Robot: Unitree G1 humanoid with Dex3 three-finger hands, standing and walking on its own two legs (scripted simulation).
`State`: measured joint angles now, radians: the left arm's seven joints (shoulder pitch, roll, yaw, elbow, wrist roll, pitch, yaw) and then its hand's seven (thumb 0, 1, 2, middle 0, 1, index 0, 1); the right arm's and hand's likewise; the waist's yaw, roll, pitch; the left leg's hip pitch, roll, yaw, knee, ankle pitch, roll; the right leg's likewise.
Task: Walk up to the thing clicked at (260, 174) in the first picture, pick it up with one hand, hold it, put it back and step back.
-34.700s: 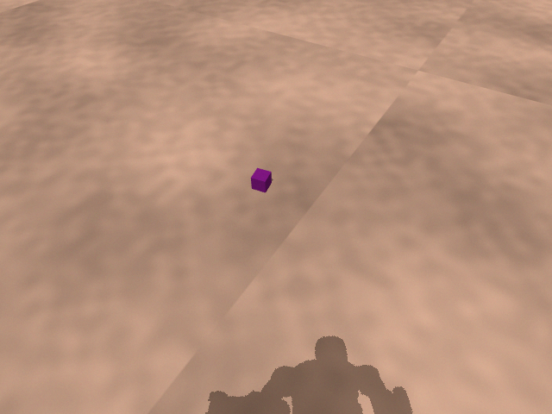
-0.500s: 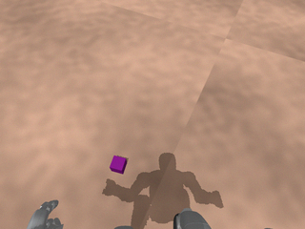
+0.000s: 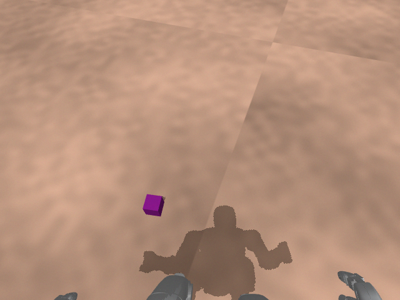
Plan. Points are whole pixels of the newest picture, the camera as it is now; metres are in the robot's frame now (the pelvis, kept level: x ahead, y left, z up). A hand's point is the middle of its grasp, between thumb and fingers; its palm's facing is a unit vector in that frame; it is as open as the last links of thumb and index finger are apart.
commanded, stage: step back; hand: left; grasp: from above
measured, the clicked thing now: (153, 205) +0.58 +0.28 -0.72
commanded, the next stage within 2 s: none
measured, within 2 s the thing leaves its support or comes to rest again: neither
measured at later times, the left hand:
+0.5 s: hand out of the picture -0.05 +0.27 -0.15, palm faces +0.00 -0.92 -0.39, open 7.4 cm
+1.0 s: hand out of the picture -0.21 +0.26 -0.15, palm faces +0.06 -0.91 -0.41, open 7.4 cm
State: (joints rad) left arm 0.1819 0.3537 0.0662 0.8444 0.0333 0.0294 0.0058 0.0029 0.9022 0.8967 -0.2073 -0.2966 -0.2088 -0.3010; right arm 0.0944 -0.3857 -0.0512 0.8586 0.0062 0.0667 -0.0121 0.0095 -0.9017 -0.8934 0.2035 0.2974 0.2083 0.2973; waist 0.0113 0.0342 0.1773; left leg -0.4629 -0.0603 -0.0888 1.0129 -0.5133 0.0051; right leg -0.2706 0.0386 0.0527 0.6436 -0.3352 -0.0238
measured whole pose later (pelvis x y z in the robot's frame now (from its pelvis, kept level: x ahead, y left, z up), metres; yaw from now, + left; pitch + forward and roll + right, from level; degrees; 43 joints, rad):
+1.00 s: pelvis -0.32 -0.02 +0.00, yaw +5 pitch -3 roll +0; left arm 0.10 0.40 0.07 0.80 0.02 0.08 0.03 0.00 0.90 0.90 -0.21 -0.30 -0.21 -0.30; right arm 0.18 -0.36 -0.04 0.88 -0.03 0.05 0.01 0.01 -0.90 -0.89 0.20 0.30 0.21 0.30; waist 0.00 -0.02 0.19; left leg -0.30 -0.04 -0.03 0.67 -0.33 0.03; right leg -0.49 0.04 0.08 0.98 -0.51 0.00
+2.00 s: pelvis -0.41 -0.04 +0.00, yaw +5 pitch -3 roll +0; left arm 0.16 0.36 0.04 0.99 0.03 -0.02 -0.01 0.00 0.90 0.90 -0.21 -0.30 -0.21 -0.30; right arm 0.20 -0.38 -0.06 1.01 -0.03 -0.02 0.01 0.01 -0.90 -0.89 0.20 0.30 0.21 0.30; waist 0.01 0.00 0.08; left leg -0.28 0.00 -0.01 0.57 -0.24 0.00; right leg -0.24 -0.04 -0.03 0.63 -0.34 0.01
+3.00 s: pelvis -0.40 -0.03 +0.02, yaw +4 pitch -2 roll +0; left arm 0.11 0.35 0.01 1.15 0.01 -0.01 -0.01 0.00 0.90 0.90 -0.21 -0.30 -0.21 -0.30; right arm 0.10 -0.35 -0.01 1.15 -0.01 -0.01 0.02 0.01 -0.90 -0.89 0.20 0.30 0.21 0.30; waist -0.01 0.00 0.06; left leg -0.14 0.01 0.01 0.33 -0.14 0.00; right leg -0.08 -0.02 -0.01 0.31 -0.19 0.02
